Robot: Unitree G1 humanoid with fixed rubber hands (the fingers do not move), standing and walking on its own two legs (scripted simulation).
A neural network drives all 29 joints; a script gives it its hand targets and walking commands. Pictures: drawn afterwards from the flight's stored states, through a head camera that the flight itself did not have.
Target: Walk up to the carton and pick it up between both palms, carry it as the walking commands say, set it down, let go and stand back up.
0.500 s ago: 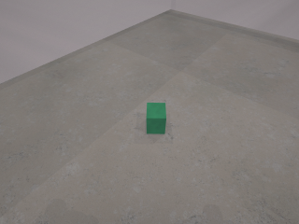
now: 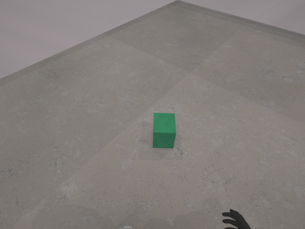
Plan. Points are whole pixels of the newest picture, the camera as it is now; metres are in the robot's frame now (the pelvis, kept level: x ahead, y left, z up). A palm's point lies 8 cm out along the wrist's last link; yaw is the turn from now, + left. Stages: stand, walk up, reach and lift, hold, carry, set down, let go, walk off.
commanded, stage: walk up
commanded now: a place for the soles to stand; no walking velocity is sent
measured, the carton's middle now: (163, 130) +0.90 -0.03 -0.65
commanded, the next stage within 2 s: none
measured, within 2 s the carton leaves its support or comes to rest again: neither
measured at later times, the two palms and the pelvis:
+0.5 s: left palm (89, 181) +0.27 +0.22 -0.08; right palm (262, 227) +0.19 -0.28 -0.11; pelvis +0.19 -0.03 +0.02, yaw -1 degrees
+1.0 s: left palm (93, 146) +0.41 +0.25 -0.11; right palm (233, 156) +0.40 -0.25 -0.10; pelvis +0.33 +0.00 +0.01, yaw +1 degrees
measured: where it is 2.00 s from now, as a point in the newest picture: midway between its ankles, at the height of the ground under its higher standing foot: (164, 195)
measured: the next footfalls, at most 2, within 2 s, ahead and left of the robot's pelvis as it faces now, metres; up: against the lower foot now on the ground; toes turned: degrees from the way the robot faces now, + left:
right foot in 0.36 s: +0.27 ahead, -0.15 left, +0.00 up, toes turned -6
left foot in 0.72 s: +0.41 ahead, +0.12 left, +0.00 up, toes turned +2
